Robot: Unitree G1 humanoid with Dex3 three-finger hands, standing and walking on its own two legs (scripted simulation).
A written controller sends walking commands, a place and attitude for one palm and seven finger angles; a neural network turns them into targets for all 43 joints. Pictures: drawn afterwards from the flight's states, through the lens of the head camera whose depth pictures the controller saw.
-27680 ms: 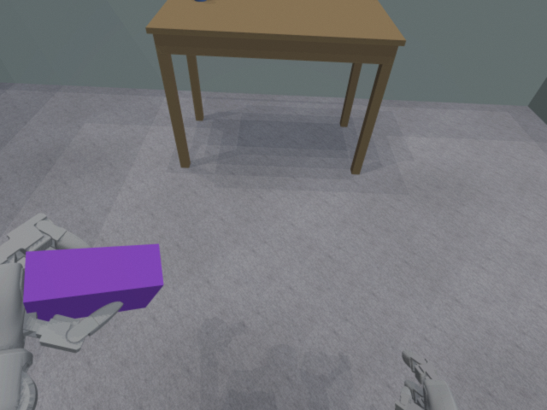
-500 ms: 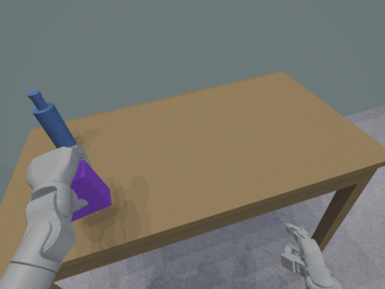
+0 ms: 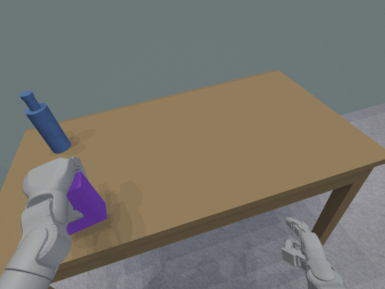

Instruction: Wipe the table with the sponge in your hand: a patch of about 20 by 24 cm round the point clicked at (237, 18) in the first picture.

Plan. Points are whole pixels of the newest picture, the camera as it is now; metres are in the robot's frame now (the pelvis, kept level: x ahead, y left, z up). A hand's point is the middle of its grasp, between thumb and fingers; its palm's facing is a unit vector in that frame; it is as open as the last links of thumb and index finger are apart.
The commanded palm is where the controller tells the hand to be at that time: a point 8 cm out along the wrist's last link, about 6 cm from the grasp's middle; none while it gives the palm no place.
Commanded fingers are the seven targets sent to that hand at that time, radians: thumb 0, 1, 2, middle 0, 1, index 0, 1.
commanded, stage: lower the sponge onto the table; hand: left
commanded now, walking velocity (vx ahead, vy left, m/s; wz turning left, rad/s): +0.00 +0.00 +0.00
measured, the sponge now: (75, 210) +0.24 +0.30 +0.05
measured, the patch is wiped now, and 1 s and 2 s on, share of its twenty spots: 0.00 0.00 0.10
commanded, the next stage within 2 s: wipe forward along the first lane in 1.00 s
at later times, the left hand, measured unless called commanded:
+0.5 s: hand (80, 207) +0.24 +0.28 +0.07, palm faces -0.11 -0.15 -0.98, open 9.3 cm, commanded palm +0.22 +0.29 +0.17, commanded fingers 0.00 0.10 1.30 -1.20 -1.60 -1.20 -1.60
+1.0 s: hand (85, 204) +0.25 +0.27 +0.07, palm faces -0.01 -0.09 -1.00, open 9.3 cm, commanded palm +0.23 +0.28 +0.14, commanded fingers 0.00 0.10 1.30 -1.20 -1.60 -1.20 -1.60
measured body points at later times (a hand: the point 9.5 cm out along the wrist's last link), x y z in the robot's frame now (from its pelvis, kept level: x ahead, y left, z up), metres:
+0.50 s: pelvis +0.00 +0.01 +0.00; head -0.02 -0.04 +0.45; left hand +0.24 +0.29 +0.12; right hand +0.24 -0.20 -0.08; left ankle +0.03 +0.13 -0.74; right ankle +0.00 -0.08 -0.74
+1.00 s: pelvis +0.00 +0.01 +0.00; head -0.02 -0.03 +0.45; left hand +0.24 +0.28 +0.13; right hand +0.25 -0.19 -0.08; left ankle +0.03 +0.13 -0.74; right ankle +0.00 -0.08 -0.74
